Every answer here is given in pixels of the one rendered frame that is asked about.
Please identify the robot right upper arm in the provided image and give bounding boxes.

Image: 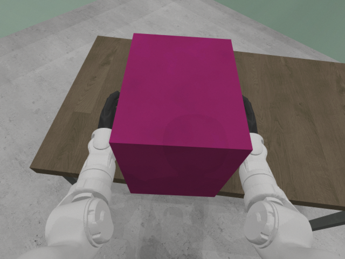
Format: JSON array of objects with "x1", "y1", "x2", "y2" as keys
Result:
[{"x1": 243, "y1": 200, "x2": 343, "y2": 259}]

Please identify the robot left upper arm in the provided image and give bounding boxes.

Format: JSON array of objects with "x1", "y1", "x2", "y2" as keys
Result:
[{"x1": 16, "y1": 197, "x2": 114, "y2": 259}]

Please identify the carton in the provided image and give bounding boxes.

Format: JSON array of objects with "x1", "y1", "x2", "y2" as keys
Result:
[{"x1": 109, "y1": 33, "x2": 253, "y2": 197}]

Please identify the right robot forearm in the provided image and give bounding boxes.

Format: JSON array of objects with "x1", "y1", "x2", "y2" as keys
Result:
[{"x1": 239, "y1": 133, "x2": 313, "y2": 247}]

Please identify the table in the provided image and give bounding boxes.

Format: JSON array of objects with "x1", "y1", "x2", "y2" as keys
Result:
[{"x1": 29, "y1": 36, "x2": 345, "y2": 231}]

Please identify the robot right hand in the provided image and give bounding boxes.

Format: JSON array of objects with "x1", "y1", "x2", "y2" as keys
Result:
[{"x1": 242, "y1": 95, "x2": 258, "y2": 134}]

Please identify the left robot forearm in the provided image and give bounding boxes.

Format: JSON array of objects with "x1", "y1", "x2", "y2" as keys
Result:
[{"x1": 45, "y1": 128, "x2": 116, "y2": 244}]

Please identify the robot left hand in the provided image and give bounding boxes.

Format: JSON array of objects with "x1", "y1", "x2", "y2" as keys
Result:
[{"x1": 98, "y1": 91, "x2": 120, "y2": 129}]

